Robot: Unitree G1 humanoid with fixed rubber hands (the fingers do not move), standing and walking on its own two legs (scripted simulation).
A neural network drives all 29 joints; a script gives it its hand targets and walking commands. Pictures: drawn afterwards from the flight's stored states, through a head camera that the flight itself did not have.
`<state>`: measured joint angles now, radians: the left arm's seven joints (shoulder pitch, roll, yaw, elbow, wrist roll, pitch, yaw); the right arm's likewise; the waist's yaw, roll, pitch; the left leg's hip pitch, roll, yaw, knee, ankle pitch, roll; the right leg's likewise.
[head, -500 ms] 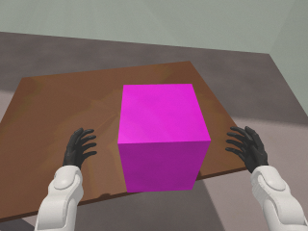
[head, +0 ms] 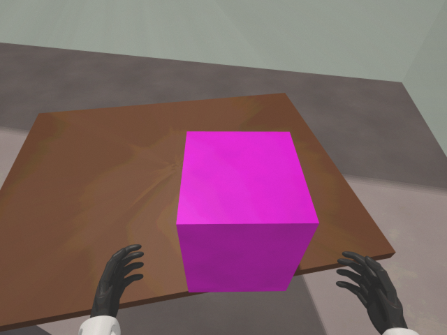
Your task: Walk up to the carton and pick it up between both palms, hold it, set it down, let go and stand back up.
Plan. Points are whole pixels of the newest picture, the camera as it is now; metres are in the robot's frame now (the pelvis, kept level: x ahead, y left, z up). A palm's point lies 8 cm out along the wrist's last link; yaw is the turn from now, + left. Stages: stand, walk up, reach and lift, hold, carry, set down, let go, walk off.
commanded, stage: set down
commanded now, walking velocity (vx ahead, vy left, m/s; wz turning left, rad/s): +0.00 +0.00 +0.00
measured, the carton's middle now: (237, 213) +0.36 +0.01 +0.03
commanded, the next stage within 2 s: let go in 1.18 s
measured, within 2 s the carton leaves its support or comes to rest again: neither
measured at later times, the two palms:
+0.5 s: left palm out of the picture +0.15 +0.21 -0.04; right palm out of the picture +0.18 -0.20 -0.05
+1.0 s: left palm out of the picture +0.15 +0.21 -0.03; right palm out of the picture +0.12 -0.21 -0.06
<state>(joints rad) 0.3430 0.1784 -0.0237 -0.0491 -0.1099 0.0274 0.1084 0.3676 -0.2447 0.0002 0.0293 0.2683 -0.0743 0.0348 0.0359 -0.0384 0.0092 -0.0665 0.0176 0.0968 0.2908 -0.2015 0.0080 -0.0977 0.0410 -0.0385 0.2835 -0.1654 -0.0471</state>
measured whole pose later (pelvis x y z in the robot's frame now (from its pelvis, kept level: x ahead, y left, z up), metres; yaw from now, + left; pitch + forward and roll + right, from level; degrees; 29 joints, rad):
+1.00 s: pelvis -0.05 +0.01 -0.01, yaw +1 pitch -8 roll +0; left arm 0.13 0.17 -0.04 0.33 -0.02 0.14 0.00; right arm 0.22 -0.18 -0.03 0.52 0.03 -0.02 0.04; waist 0.04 -0.02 0.07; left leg -0.06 0.01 0.09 0.40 -0.21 0.03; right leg -0.09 0.02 -0.05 0.40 -0.19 -0.04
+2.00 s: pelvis -0.09 +0.05 -0.01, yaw -3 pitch +0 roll -1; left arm 0.20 0.21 0.02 0.65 0.02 0.01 -0.03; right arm 0.19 -0.23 -0.03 0.64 -0.05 0.04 0.01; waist 0.03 -0.01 0.02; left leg -0.28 -0.02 0.17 0.41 -0.14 0.10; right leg -0.20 0.04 -0.02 0.65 -0.49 -0.07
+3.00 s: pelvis -0.06 +0.06 -0.01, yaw -1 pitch +0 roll -1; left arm 0.35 0.12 -0.01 1.19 0.01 -0.01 0.05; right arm 0.34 -0.11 -0.01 1.12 -0.02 -0.01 -0.04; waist 0.00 -0.03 0.03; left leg -0.26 -0.05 0.11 0.44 -0.19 0.10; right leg -0.04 0.03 -0.05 0.37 -0.33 -0.03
